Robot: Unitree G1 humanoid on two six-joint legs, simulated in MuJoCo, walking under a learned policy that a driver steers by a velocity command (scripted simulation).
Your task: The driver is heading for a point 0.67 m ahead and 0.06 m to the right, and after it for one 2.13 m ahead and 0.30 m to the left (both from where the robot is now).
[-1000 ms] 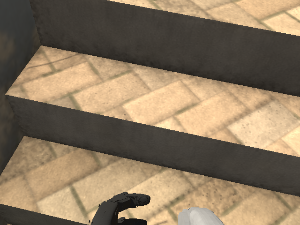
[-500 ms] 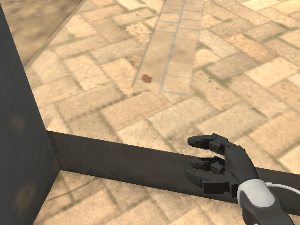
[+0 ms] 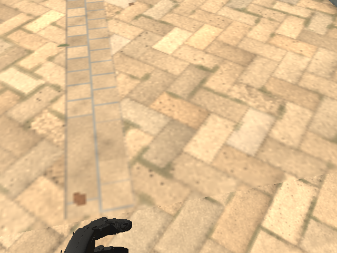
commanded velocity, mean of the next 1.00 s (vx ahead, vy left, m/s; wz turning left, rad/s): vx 0.34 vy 0.00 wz -0.27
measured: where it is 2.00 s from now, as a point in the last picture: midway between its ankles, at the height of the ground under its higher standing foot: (206, 81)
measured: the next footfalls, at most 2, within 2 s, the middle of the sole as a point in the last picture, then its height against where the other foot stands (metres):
left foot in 0.60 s outside the picture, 0.21 m higher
right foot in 1.20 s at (206, 167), level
